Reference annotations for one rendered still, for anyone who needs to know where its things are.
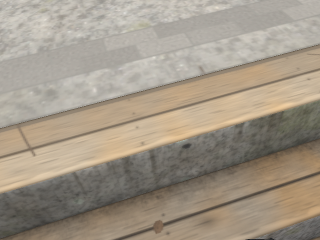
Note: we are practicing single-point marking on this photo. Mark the stairs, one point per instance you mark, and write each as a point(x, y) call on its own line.
point(259, 179)

